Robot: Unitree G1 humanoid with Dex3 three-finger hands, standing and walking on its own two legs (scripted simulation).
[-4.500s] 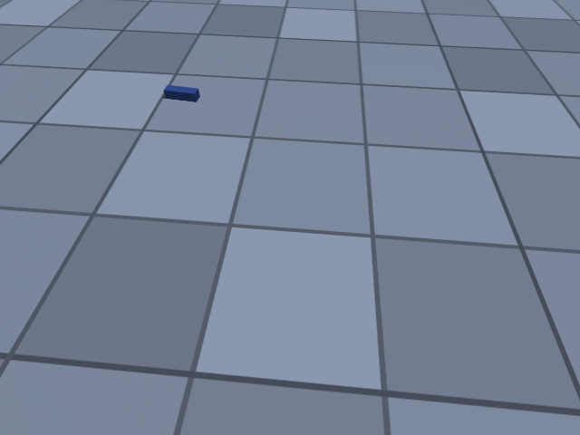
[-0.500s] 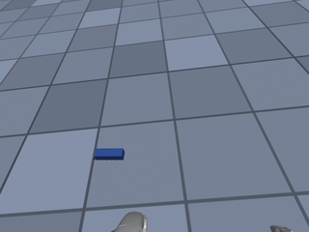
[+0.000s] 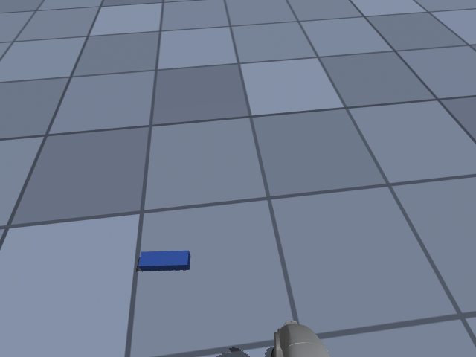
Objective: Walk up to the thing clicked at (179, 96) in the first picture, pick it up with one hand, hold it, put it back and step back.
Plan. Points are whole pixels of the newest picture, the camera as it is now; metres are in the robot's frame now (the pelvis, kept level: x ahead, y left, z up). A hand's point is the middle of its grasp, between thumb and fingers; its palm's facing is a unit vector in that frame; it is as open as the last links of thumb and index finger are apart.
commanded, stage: walk up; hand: left
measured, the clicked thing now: (165, 260) +0.58 +0.31 -0.73
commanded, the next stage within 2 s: none
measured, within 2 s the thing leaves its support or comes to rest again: neither
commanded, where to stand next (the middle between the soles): +0.19 +0.04 m, yaw -2 degrees
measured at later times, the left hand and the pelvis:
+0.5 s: hand out of the picture +0.15 +0.38 -0.16, palm faces -0.01 -0.90 -0.44, open 7.4 cm; pelvis +0.08 +0.09 -0.03, yaw -2 degrees
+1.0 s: hand out of the picture +0.15 +0.34 -0.16, palm faces -0.07 -0.92 -0.39, open 7.4 cm; pelvis +0.07 +0.07 -0.02, yaw -4 degrees
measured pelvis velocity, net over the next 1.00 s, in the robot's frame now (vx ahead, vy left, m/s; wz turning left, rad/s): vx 0.07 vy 0.07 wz -0.06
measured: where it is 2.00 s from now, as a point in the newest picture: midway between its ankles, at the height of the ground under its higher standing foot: outside the picture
